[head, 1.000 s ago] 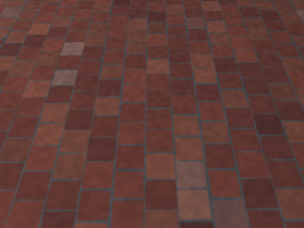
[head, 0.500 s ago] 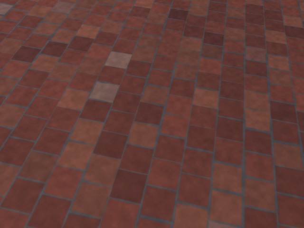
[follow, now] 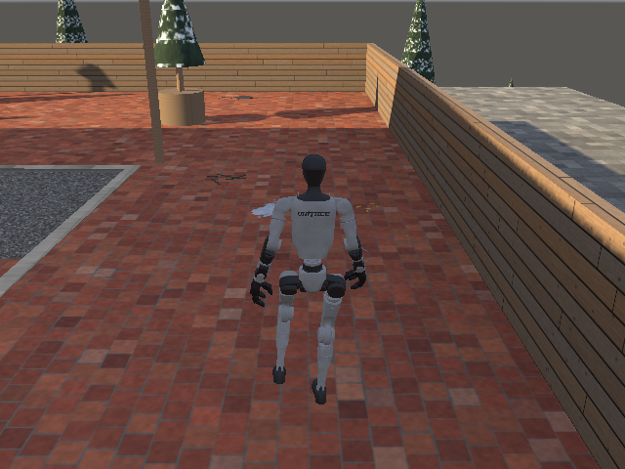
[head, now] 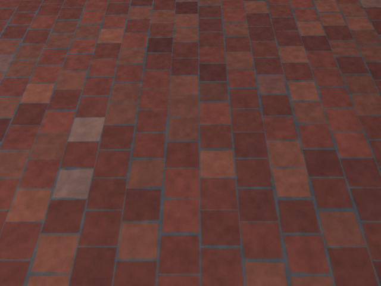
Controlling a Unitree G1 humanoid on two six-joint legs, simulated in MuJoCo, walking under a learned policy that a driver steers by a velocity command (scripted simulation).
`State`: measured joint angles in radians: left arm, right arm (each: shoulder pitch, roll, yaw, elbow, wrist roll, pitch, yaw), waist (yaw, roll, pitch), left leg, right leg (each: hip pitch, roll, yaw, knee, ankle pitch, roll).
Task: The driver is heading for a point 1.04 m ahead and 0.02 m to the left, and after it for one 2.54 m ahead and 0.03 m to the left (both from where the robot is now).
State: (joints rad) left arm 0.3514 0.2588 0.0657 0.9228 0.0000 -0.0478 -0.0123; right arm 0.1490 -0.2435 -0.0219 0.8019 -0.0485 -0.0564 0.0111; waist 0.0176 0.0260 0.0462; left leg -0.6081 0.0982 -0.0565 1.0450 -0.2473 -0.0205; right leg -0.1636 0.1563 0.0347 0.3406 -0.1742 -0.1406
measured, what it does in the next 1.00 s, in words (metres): walks ahead: left foot, then right foot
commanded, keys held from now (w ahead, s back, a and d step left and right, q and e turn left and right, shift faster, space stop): w+e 0.20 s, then w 0.42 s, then w+q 0.38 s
